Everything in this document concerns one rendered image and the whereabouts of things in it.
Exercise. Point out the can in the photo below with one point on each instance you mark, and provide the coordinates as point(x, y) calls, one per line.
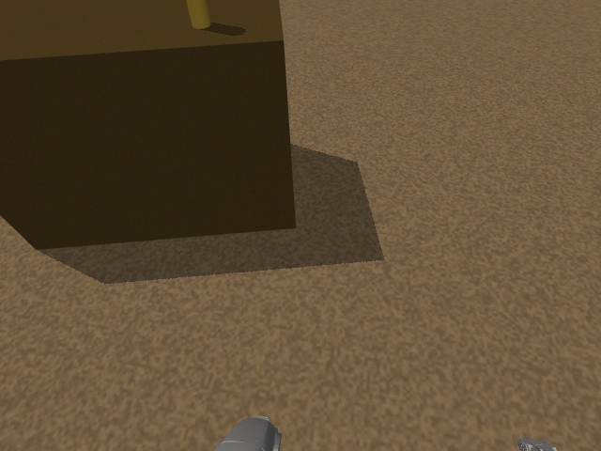
point(198, 10)

